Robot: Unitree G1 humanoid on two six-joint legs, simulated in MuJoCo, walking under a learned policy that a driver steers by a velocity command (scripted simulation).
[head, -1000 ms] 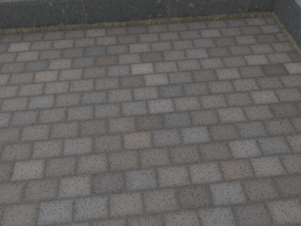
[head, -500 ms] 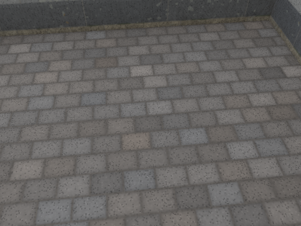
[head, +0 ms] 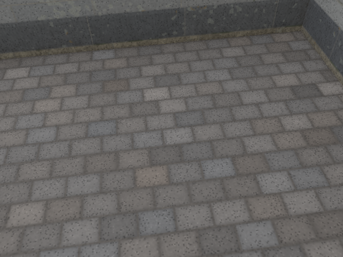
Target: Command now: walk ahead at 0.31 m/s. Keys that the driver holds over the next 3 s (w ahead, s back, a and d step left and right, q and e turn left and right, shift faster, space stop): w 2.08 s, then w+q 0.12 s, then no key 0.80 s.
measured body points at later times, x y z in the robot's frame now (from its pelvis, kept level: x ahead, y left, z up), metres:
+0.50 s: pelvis +0.21 -0.03 +0.00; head +0.24 -0.03 +0.45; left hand +0.14 +0.22 -0.14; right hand +0.43 -0.26 -0.10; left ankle +0.41 +0.12 -0.69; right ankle +0.07 -0.13 -0.73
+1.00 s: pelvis +0.50 +0.01 +0.01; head +0.52 +0.01 +0.46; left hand +0.68 +0.26 -0.10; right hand +0.49 -0.25 -0.13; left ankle +0.44 +0.10 -0.73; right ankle +0.70 -0.16 -0.68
